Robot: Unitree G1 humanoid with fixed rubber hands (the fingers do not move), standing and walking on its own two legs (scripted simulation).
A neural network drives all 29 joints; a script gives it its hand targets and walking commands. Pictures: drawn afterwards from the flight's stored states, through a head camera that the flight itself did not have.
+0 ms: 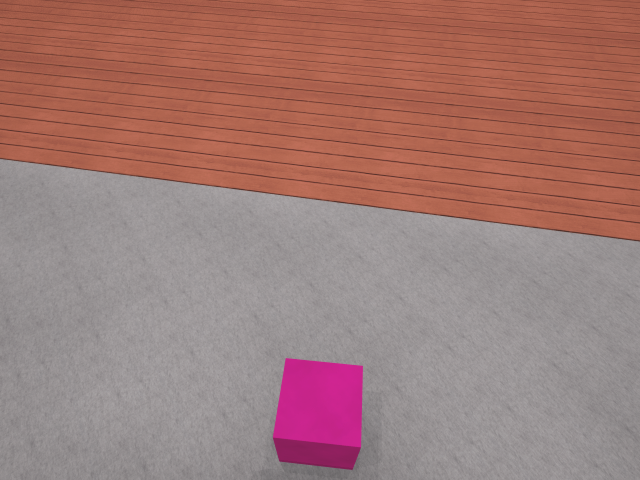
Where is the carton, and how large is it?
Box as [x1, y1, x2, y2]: [273, 358, 362, 469]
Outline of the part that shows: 286,358 273,433 273,439 279,460 352,469 360,448 362,366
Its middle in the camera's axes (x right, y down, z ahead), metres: +0.00 +0.48 +1.07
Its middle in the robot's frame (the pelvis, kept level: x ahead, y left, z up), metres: +0.40 +0.01 -0.65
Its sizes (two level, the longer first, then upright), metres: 0.210 0.200 0.250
